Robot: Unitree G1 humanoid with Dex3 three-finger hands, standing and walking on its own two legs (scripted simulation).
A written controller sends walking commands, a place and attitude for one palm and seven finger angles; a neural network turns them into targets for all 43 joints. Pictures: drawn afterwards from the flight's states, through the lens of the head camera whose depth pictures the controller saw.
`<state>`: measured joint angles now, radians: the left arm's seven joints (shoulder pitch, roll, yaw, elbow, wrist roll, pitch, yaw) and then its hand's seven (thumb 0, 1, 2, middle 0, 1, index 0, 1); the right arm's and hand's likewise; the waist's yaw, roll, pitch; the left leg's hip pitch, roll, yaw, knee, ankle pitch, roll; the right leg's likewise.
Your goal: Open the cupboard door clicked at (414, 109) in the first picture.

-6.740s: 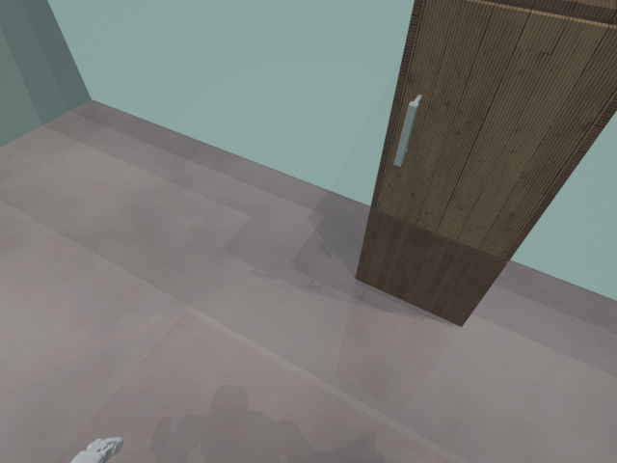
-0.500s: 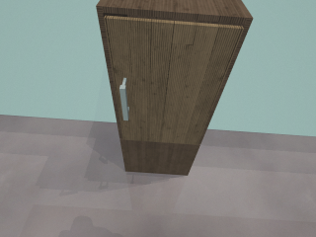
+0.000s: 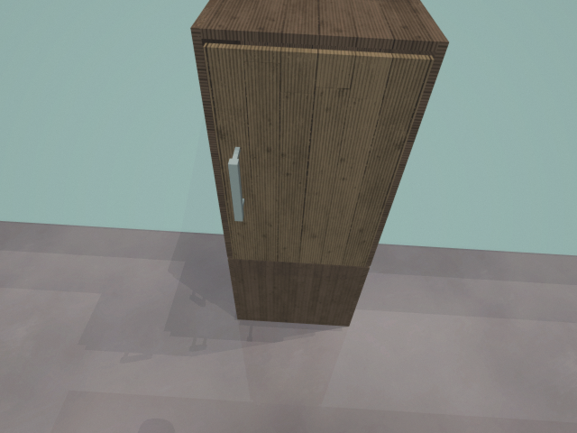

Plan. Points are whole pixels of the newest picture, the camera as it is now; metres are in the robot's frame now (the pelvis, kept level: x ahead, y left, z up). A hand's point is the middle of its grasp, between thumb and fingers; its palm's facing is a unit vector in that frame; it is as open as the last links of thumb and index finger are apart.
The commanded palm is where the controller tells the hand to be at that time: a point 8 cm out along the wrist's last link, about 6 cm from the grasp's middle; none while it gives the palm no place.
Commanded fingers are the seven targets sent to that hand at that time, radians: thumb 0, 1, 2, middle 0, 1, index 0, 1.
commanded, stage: come to a stop and stand still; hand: left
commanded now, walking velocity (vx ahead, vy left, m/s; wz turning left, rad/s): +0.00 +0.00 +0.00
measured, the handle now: (238, 185) +0.61 +0.14 -0.04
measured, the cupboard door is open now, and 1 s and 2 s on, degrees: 0 0 0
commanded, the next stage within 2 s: look again from close up in 0.08 s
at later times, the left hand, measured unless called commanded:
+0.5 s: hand out of the picture +0.02 +0.19 -0.18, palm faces +0.06 -0.98 -0.20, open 7.4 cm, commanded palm none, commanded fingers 0.00 0.90 0.90 -0.20 -0.30 -0.20 -0.30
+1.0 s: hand (158, 359) +0.23 +0.20 -0.03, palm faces +0.27 -0.95 -0.14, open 7.5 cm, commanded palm +0.14 +0.24 -0.07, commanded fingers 0.00 0.64 0.79 -0.22 -0.47 -0.22 -0.47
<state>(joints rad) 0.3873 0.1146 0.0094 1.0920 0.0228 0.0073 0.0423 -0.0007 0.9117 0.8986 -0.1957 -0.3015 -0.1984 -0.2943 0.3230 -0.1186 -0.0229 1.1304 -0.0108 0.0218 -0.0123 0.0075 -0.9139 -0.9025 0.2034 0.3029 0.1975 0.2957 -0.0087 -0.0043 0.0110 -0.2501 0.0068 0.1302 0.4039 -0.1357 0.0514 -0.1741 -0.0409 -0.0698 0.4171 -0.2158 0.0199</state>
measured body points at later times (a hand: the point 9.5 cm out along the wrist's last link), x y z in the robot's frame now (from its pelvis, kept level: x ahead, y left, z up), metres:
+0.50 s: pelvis +0.02 +0.02 -0.01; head +0.01 +0.01 +0.44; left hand +0.02 +0.24 -0.16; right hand +0.02 -0.20 -0.17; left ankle +0.06 +0.08 -0.74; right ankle +0.01 -0.13 -0.74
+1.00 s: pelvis +0.03 +0.00 -0.02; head +0.04 -0.01 +0.43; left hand +0.21 +0.25 -0.02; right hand +0.15 -0.25 -0.13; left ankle +0.06 +0.08 -0.74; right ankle +0.02 -0.13 -0.74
